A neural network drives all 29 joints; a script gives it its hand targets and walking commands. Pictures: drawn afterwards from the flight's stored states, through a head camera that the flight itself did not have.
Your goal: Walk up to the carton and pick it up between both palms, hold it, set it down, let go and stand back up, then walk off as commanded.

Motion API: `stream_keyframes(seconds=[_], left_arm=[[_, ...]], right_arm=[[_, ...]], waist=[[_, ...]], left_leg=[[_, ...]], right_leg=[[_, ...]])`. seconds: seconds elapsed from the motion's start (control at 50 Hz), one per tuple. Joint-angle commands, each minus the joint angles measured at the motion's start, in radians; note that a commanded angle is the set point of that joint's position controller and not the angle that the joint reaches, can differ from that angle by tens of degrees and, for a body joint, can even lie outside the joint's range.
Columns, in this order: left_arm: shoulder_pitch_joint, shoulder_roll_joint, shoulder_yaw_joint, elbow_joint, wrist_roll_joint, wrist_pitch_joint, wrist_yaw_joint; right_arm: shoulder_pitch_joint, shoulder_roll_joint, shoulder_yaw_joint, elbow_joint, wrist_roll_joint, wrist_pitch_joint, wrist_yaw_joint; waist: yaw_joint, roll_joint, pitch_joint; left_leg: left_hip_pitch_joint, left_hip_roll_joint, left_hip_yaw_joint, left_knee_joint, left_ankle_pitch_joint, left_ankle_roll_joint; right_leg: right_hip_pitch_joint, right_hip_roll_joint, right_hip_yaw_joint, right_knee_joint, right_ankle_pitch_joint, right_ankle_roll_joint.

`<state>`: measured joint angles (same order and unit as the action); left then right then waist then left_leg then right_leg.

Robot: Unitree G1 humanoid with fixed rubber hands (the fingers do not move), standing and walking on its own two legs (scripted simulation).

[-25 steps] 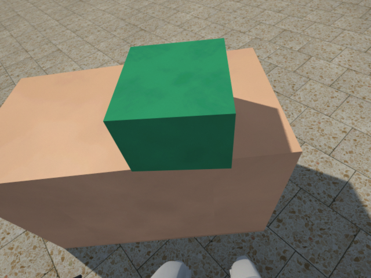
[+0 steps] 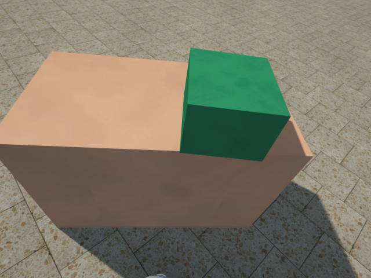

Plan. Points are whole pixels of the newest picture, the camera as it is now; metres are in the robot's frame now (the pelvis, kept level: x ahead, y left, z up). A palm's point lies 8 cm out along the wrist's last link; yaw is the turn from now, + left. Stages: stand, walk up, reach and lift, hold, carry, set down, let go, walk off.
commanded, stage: walk up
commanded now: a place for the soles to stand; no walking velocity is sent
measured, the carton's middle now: (225, 103) +0.65 -0.13 +0.01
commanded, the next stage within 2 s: none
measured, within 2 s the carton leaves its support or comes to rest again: neither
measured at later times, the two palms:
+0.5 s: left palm out of the picture +0.01 +0.28 -0.21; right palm out of the picture -0.08 -0.34 -0.07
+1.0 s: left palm out of the picture +0.06 +0.11 -0.09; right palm out of the picture +0.05 -0.50 -0.13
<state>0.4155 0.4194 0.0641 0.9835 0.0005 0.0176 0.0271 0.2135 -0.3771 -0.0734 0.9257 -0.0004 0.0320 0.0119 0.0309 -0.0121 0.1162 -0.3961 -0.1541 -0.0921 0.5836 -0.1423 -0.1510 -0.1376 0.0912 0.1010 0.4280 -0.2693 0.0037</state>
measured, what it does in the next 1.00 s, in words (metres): steps to the right: left foot, then right foot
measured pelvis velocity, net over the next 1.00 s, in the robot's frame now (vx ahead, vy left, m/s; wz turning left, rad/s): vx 0.05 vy -0.21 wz -0.02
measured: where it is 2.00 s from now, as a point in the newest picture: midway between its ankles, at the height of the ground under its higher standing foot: outside the picture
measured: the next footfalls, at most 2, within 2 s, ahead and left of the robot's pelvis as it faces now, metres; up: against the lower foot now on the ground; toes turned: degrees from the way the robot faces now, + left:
left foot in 0.12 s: +0.02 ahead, +0.13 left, +0.00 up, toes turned -9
right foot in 0.66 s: +0.07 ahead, -0.25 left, +0.01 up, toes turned +3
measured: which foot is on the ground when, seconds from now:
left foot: up 0.00-0.10, down 0.12-0.68, up 0.70-1.00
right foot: down 0.00-0.10, up 0.12-0.64, down 0.66-1.00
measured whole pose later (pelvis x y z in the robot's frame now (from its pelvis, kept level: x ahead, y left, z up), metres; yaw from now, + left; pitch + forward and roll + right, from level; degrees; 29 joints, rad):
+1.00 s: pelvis +0.05 -0.21 +0.00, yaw -1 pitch -1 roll +3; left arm 0.31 0.37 0.06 1.00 0.00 -0.03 -0.02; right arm 0.34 -0.32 -0.07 0.98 0.00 -0.05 -0.04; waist 0.03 0.01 0.09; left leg -0.42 -0.06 -0.16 1.14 -0.41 -0.03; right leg -0.22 0.09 0.03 0.60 -0.36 -0.05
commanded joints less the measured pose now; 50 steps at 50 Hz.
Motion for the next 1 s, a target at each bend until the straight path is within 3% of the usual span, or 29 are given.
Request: stream_keyframes(seconds=[0.0,0.02,0.04,0.06,0.08,0.1,0.12,0.14,0.16,0.18,0.24,0.32,0.34,0.38,0.46,0.5,0.52,0.56,0.6,0.62,0.64,0.68,0.7,0.72,0.76,0.78,0.86,0.94,0.98], left_arm=[[-0.796,0.231,0.074,-0.312,0.08,0.0,0.017],[-0.754,0.206,0.054,-0.273,0.079,-0.011,0.035],[-0.6,0.131,0.041,-0.237,0.078,0.001,0.013],[-0.373,0.164,0.046,-0.167,0.059,0.016,-0.01],[-0.214,0.196,0.051,-0.154,0.052,0.028,-0.029],[-0.098,0.197,0.064,-0.108,0.04,0.029,-0.041],[0.022,0.144,0.054,-0.115,0.045,0.025,-0.051],[-0.029,0.164,0.061,-0.069,0.063,0.041,-0.055],[-0.071,0.214,0.077,-0.069,0.073,0.046,-0.058],[-0.139,0.259,0.09,-0.063,0.06,0.049,-0.062],[-0.194,0.255,0.087,-0.067,0.058,0.06,-0.072],[-0.158,0.235,0.087,-0.052,0.052,0.065,-0.091],[-0.177,0.243,0.093,-0.047,0.057,0.065,-0.089],[-0.19,0.262,0.096,-0.056,0.056,0.066,-0.088],[-0.245,0.279,0.099,-0.102,0.064,0.051,-0.094],[-0.256,0.258,0.1,-0.101,0.061,0.04,-0.104],[-0.235,0.27,0.099,-0.116,0.061,0.039,-0.106],[-0.162,0.253,0.106,-0.103,0.054,0.029,-0.112],[0.055,0.253,0.125,-0.02,0.043,0.015,-0.104],[0.168,0.293,0.137,0.038,0.045,0.0,-0.09],[0.199,0.353,0.146,0.044,0.043,-0.008,-0.079],[-0.01,0.358,0.12,-0.024,0.014,-0.005,-0.075],[-0.089,0.35,0.106,-0.04,0.012,-0.007,-0.076],[-0.139,0.317,0.106,-0.06,0.008,-0.009,-0.068],[-0.133,0.28,0.101,-0.054,0.008,-0.027,-0.054],[-0.134,0.262,0.098,-0.059,0.003,-0.033,-0.05],[-0.066,0.206,0.091,-0.062,-0.009,-0.064,-0.025],[0.005,0.161,0.075,-0.027,-0.018,-0.079,-0.004],[0.031,0.159,0.073,-0.02,-0.02,-0.079,0.0]], right_arm=[[0.687,-0.291,-0.142,0.046,0.024,-0.026,-0.052],[0.7,-0.294,-0.122,0.065,0.007,-0.034,-0.063],[0.592,-0.363,-0.137,0.032,-0.014,-0.051,-0.079],[0.337,-0.406,-0.124,0.002,-0.022,-0.071,-0.077],[0.168,-0.391,-0.102,-0.036,-0.027,-0.085,-0.081],[0.158,-0.345,-0.086,-0.014,-0.027,-0.096,-0.084],[0.107,-0.328,-0.081,-0.03,-0.039,-0.107,-0.096],[0.122,-0.37,-0.089,-0.003,-0.015,-0.097,-0.1],[0.048,-0.402,-0.102,-0.028,-0.021,-0.107,-0.096],[-0.012,-0.397,-0.099,-0.032,-0.026,-0.118,-0.092],[0.014,-0.323,-0.079,-0.039,-0.023,-0.129,-0.093],[0.115,-0.324,-0.093,-0.026,-0.024,-0.142,-0.085],[0.123,-0.324,-0.102,-0.03,-0.021,-0.144,-0.088],[0.111,-0.33,-0.105,-0.03,-0.02,-0.143,-0.088],[0.068,-0.359,-0.114,-0.065,-0.026,-0.132,-0.087],[0.08,-0.367,-0.113,-0.056,-0.031,-0.132,-0.085],[0.045,-0.386,-0.12,-0.063,-0.032,-0.133,-0.086],[-0.019,-0.399,-0.125,-0.065,-0.042,-0.131,-0.092],[-0.078,-0.353,-0.105,-0.072,-0.05,-0.12,-0.086],[-0.032,-0.246,-0.078,-0.05,-0.064,-0.116,-0.089],[0.081,-0.138,-0.034,-0.033,-0.034,-0.118,-0.089],[0.109,-0.225,-0.056,-0.043,-0.008,-0.117,-0.1],[0.111,-0.261,-0.056,-0.02,0.002,-0.119,-0.095],[0.136,-0.271,-0.057,-0.017,0.007,-0.115,-0.089],[0.214,-0.221,-0.047,0.003,0.025,-0.105,-0.073],[0.21,-0.221,-0.04,0.008,0.026,-0.1,-0.065],[0.186,-0.231,-0.04,0.019,0.009,-0.101,-0.056],[0.091,-0.194,-0.032,-0.006,0.001,-0.086,-0.046],[0.093,-0.18,-0.028,-0.008,0.003,-0.076,-0.043]], waist=[[-0.457,-0.304,-0.117],[-0.46,-0.285,-0.07],[-0.373,0.013,0.061],[-0.178,0.141,0.188],[-0.05,0.073,0.237],[0.002,0.012,0.212],[0.065,0.045,0.062],[-0.003,0.183,0.116],[0.007,0.228,0.224],[0.003,0.226,0.322],[0.009,0.215,0.418],[-0.012,0.294,0.263],[-0.021,0.253,0.276],[-0.033,0.3,0.235],[-0.035,0.379,0.195],[-0.033,0.389,0.199],[-0.016,0.444,0.19],[0.044,0.424,0.133],[0.152,0.314,0.017],[0.169,0.082,-0.041],[0.181,-0.29,-0.016],[0.063,-0.207,0.131],[0.029,-0.158,0.223],[0.008,-0.117,0.235],[-0.005,-0.2,0.171],[-0.007,-0.207,0.132],[0.003,-0.109,-0.069],[0.027,-0.073,-0.05],[0.022,-0.116,-0.086]], left_leg=[[0.918,0.303,-0.355,0.694,-0.494,0.335],[0.782,0.383,-0.526,0.327,-0.574,0.315],[0.41,0.522,-0.756,-0.277,-0.791,0.27],[0.087,0.485,-0.836,-0.484,-0.848,0.112],[-0.027,0.473,-0.798,-0.486,-0.662,0.058],[0.008,0.385,-0.577,-0.355,-0.365,0.02],[0.164,0.348,-0.419,-0.243,-0.153,0.066],[-0.054,0.438,-0.584,-0.408,-0.554,0.125],[-0.2,0.465,-0.743,-0.561,-0.873,0.162],[-0.263,0.458,-0.736,-0.53,-0.898,0.176],[-0.253,0.404,-0.559,-0.471,-0.801,0.144],[-0.083,0.366,-0.505,-0.47,-0.772,0.098],[-0.065,0.371,-0.507,-0.476,-0.782,0.116],[0.031,0.386,-0.527,-0.425,-0.789,0.154],[0.094,0.436,-0.492,-0.352,-0.816,0.341],[0.08,0.442,-0.442,-0.337,-0.781,0.366],[0.073,0.466,-0.425,-0.323,-0.746,0.369],[-0.016,0.482,-0.343,-0.271,-0.601,0.38],[-0.173,0.403,-0.182,-0.022,-0.447,0.319],[-0.244,0.272,-0.085,0.363,-0.402,0.271],[-0.392,0.066,-0.008,0.76,-0.5,0.202],[-0.345,0.048,-0.054,0.775,-0.493,0.185],[-0.269,0.075,-0.064,0.795,-0.431,0.184],[-0.259,0.098,-0.059,0.801,-0.358,0.184],[-0.22,0.142,-0.026,0.733,-0.244,0.188],[-0.224,0.15,-0.029,0.668,-0.225,0.194],[-0.219,0.128,-0.09,0.521,-0.204,0.18],[-0.276,0.118,-0.061,0.446,-0.195,0.179],[-0.23,0.093,-0.031,0.419,-0.221,0.173]], right_leg=[[-1.186,-0.397,0.424,-0.082,-0.261,-0.175],[-1.111,-0.28,0.355,0.149,-0.237,-0.114],[-0.907,-0.007,0.159,0.604,-0.182,-0.02],[-0.768,0.078,0.17,0.819,-0.167,-0.023],[-0.648,0.07,0.185,0.859,-0.136,-0.012],[-0.54,0.044,0.2,0.833,-0.096,-0.012],[-0.536,-0.004,0.167,0.876,-0.126,-0.016],[-0.577,-0.053,0.165,0.852,-0.142,-0.02],[-0.528,-0.047,0.209,0.887,-0.141,0.002],[-0.529,-0.047,0.246,0.871,-0.123,0.02],[-0.606,-0.058,0.207,0.848,0.011,0.03],[-0.553,-0.046,0.163,0.821,0.009,0.023],[-0.561,-0.051,0.158,0.815,0.002,0.024],[-0.598,-0.06,0.158,0.8,-0.011,0.039],[-0.616,-0.134,0.061,0.687,-0.144,0.028],[-0.58,-0.14,0.015,0.619,-0.2,0.023],[-0.544,-0.165,0.011,0.584,-0.231,0.018],[-0.331,-0.194,-0.031,0.462,-0.289,-0.018],[0.054,-0.157,-0.068,0.261,-0.257,-0.047],[0.183,-0.092,0.011,0.203,-0.345,-0.038],[0.125,-0.182,0.308,0.069,-0.552,-0.05],[-0.193,-0.35,0.877,-0.376,-0.855,-0.114],[-0.35,-0.35,0.891,-0.453,-0.844,-0.098],[-0.332,-0.3,0.778,-0.429,-0.719,-0.038],[-0.22,-0.239,0.536,-0.296,-0.394,0.07],[-0.145,-0.228,0.482,-0.252,-0.353,0.056],[0.185,-0.294,0.434,-0.16,-0.036,0.03],[0.296,-0.262,0.259,-0.108,0.432,0.101],[0.342,-0.225,0.193,-0.102,0.667,0.184]])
